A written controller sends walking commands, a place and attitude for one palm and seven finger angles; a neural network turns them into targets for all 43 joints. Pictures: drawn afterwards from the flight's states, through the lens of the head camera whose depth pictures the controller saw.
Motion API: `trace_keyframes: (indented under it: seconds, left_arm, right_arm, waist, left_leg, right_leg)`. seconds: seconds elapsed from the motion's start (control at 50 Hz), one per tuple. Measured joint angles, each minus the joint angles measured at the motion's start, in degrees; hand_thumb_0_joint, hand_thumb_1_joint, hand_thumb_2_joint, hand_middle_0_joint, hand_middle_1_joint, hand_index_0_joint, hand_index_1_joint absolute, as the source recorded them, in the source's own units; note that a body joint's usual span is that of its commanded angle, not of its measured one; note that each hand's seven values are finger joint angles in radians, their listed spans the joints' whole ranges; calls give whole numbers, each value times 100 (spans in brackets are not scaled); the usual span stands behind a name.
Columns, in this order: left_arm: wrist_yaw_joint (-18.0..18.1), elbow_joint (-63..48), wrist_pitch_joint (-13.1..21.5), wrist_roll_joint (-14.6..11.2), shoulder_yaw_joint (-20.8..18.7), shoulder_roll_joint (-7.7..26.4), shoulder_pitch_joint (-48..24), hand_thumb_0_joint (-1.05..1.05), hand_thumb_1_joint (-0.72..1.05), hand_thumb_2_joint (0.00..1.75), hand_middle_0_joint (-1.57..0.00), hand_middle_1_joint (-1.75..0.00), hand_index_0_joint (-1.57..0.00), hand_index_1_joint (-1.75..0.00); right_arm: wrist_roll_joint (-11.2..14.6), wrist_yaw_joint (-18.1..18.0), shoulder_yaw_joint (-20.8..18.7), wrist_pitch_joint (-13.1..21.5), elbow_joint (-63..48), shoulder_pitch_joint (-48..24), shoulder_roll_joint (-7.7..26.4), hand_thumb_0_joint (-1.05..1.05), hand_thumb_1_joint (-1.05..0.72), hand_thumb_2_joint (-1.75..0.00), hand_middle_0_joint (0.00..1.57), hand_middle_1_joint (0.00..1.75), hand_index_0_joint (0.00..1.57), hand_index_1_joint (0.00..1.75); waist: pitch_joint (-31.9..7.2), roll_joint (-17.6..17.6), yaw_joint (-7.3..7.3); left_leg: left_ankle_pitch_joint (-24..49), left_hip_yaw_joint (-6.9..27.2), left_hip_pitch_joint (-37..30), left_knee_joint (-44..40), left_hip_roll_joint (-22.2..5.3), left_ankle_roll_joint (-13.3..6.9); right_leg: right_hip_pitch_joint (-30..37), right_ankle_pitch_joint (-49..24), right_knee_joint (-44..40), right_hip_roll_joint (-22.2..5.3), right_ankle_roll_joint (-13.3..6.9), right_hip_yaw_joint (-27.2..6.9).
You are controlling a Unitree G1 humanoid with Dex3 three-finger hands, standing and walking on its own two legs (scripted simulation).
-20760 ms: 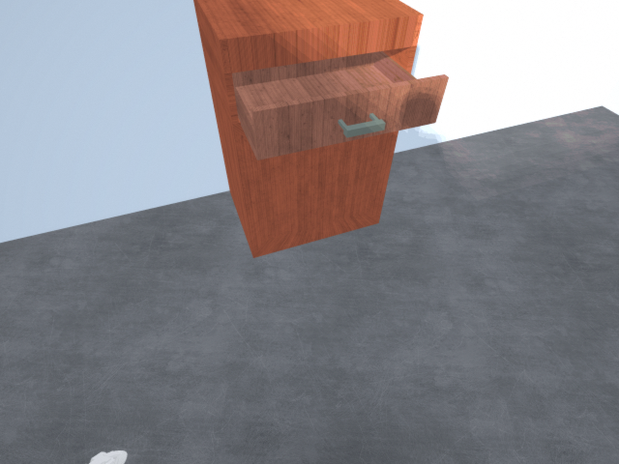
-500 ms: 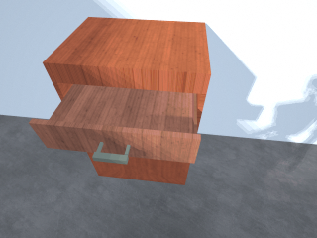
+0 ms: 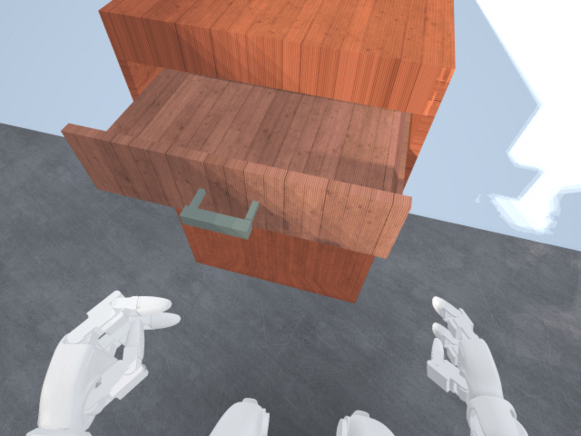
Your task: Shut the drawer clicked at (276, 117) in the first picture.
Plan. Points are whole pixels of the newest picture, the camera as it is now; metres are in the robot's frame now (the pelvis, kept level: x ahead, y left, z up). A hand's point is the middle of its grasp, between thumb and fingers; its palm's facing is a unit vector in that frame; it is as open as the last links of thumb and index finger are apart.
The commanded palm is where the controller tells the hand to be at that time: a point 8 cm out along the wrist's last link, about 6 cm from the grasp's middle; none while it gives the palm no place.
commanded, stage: raise the hand and make a fist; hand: left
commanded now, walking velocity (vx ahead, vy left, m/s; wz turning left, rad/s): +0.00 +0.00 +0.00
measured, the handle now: (221, 211) +0.42 +0.17 +0.03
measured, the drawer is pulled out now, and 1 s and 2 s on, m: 0.21 0.21 0.21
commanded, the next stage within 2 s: bring the fist close to the handle in 1.28 s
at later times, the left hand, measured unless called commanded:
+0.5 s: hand (177, 334) +0.21 +0.16 +0.07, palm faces -0.19 -0.98 -0.01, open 3.1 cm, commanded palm +0.21 +0.22 +0.10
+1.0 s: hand (159, 277) +0.25 +0.18 +0.13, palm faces -0.07 -1.00 -0.05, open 3.2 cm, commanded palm +0.22 +0.22 +0.13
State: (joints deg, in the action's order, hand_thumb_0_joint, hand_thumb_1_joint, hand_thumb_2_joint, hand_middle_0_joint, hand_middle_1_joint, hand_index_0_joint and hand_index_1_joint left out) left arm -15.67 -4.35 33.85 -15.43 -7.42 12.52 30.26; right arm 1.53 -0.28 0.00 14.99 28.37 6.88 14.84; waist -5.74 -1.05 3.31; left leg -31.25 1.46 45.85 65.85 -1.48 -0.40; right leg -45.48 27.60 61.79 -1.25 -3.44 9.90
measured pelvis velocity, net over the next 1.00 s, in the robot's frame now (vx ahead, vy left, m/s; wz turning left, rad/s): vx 0.03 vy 0.02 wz -0.03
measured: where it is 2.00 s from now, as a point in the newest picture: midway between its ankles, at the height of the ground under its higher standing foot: outside the picture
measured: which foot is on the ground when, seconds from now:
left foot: down 0.00-1.00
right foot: down 0.00-1.00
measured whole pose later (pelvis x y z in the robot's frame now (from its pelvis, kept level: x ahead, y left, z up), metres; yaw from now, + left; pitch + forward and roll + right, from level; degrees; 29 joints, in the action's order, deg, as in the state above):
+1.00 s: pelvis +0.03 +0.02 +0.04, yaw -1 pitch +8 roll -2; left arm -11.3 -13.3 13.7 -13.1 -5.4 12.1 24.9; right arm 2.5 -1.2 3.1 13.2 29.5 15.5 13.6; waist -5.3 -2.4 0.0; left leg -27.7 -1.9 30.7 50.7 -0.1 -2.4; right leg -31.8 23.6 47.8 -1.5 -0.7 6.4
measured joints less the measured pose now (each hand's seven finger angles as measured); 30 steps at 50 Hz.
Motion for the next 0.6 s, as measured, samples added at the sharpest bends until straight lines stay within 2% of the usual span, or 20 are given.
trace_keyframes:
  seconds: [0.02,0.06,0.12,0.18,0.22,0.26,0.3,0.34,0.38,0.44,0.48,0.54,0.6]
  left_arm:
    - [-162,-28,15,-43,75,-27,-250,2,90,90,-67,-81,-66,-81]
    - [-509,69,-203,-24,233,-22,-783,2,90,90,-71,-85,-70,-85]
    - [-857,371,-1120,96,355,133,-1377,1,90,90,-77,-91,-76,-92]
    - [-689,395,-2021,2,193,181,-1354,1,90,90,-83,-98,-82,-98]
    - [-310,188,-2239,-149,-33,87,-1047,2,90,90,-87,-102,-86,-103]
    - [56,-88,-2127,-207,-242,-4,-688,2,90,90,-91,-106,-90,-107]
    - [293,-319,-1824,-131,-370,-20,-371,2,90,90,-95,-111,-94,-111]
    - [341,-428,-1506,-37,-366,1,-161,2,90,90,-98,-115,-98,-116]
    - [219,-431,-1317,21,-230,8,-52,1,90,90,-102,-119,-102,-120]
    - [-51,-372,-1326,83,162,-19,-1,1,90,90,-108,-126,-108,-127]
    - [-97,-363,-1404,178,381,5,-36,1,90,90,-113,-130,-112,-131]
    - [106,-529,-1447,272,519,49,-146,2,90,90,-119,-137,-118,-137]
    - [408,-754,-1419,281,408,20,-278,2,89,90,-125,-143,-124,-144]
  right_arm:
    - [19,-21,90,35,89,-1,-41,1,-91,-90,20,30,20,30]
    - [72,-64,259,39,227,37,-168,1,-90,-90,20,30,20,30]
    - [156,-110,420,-121,295,223,-361,1,-90,-90,20,30,21,30]
    - [180,-162,401,-318,283,537,-456,1,-90,-90,21,30,21,30]
    - [183,-189,290,-376,290,782,-453,2,-90,-90,21,30,21,30]
    - [168,-199,142,-360,337,1013,-400,2,-90,-90,21,30,21,30]
    - [141,-182,8,-323,393,1170,-295,2,-90,-90,21,30,21,30]
    - [123,-149,-82,-260,430,1215,-142,2,-90,-90,20,30,20,30]
    - [133,-135,-129,-189,426,1146,16,2,-90,-90,20,30,20,30]
    - [158,-158,-163,-49,330,961,168,2,-90,-90,20,30,20,30]
    - [150,-195,-152,22,256,816,181,2,-90,-90,20,30,20,30]
    - [118,-213,-111,79,123,664,90,2,-90,-90,20,30,20,30]
    - [89,-169,-26,36,32,589,-59,1,-91,-90,20,30,20,30]
  waist:
    - [16,-77,-1]
    - [35,-160,-47]
    - [101,-168,-235]
    - [127,-130,-458]
    - [93,-100,-544]
    - [25,-57,-555]
    - [-42,-28,-531]
    - [-63,-34,-515]
    - [-22,-52,-504]
    - [44,-75,-492]
    - [69,-56,-483]
    - [59,-10,-449]
    - [-22,0,-393]
  left_leg:
    - [-8,21,89,72,3,0]
    - [2,0,226,136,3,-3]
    - [75,-133,208,-4,7,-31]
    - [175,-301,-64,-360,6,-59]
    - [229,-386,-301,-620,-3,-69]
    - [268,-433,-509,-837,-1,-75]
    - [284,-430,-636,-962,15,-86]
    - [276,-386,-667,-977,42,-106]
    - [256,-349,-648,-927,63,-131]
    - [230,-328,-612,-859,83,-168]
    - [222,-337,-624,-850,88,-185]
    - [215,-355,-706,-881,96,-195]
    - [215,-364,-858,-969,105,-196]
  right_leg:
    - [-72,5,51,-6,2,20]
    - [-221,-8,117,-11,9,-1]
    - [-289,-83,61,-13,25,-130]
    - [-122,-190,-197,9,64,-296]
    - [64,-255,-416,37,90,-381]
    - [246,-298,-607,51,110,-429]
    - [379,-310,-729,46,126,-429]
    - [446,-296,-770,21,145,-388]
    - [464,-278,-758,-2,168,-352]
    - [461,-272,-737,-23,203,-332]
    - [474,-275,-737,-28,219,-342]
    - [546,-273,-760,-33,230,-361]
    - [692,-271,-837,-34,241,-373]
